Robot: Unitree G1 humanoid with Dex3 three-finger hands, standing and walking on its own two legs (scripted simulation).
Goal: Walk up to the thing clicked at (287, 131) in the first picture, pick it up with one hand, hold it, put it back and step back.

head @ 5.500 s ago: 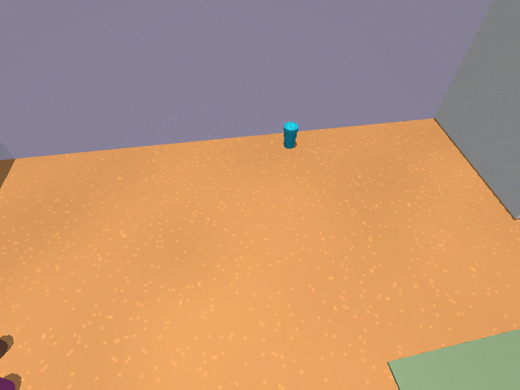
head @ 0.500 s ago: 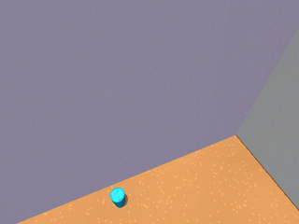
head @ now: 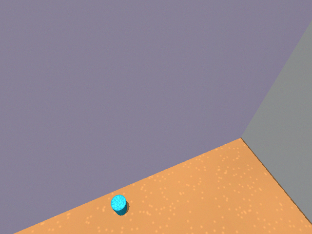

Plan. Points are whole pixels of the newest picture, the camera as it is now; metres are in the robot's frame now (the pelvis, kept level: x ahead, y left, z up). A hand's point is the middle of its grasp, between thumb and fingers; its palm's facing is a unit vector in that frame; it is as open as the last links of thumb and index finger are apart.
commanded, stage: walk up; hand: left
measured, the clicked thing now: (120, 206) +0.39 +0.21 -0.70
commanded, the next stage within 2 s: stand in 0.48 s
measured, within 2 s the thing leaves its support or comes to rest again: neither
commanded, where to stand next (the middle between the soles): +0.05 -0.01 m, yaw +0 degrees
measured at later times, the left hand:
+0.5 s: hand out of the picture +0.09 +0.25 -0.15, palm faces -0.03 -0.94 -0.33, open 7.4 cm
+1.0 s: hand out of the picture +0.06 +0.26 -0.15, palm faces -0.02 -0.94 -0.34, open 7.4 cm
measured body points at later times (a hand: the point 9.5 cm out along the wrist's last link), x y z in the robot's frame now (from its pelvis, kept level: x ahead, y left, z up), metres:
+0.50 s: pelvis +0.01 +0.00 +0.00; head +0.01 +0.00 +0.45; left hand +0.09 +0.30 -0.13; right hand +0.08 -0.30 -0.13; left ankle -0.01 +0.13 -0.74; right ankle +0.00 -0.12 -0.74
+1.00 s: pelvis -0.02 +0.00 +0.01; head -0.01 +0.00 +0.46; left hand +0.06 +0.31 -0.12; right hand +0.06 -0.30 -0.13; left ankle -0.01 +0.13 -0.74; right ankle +0.00 -0.12 -0.74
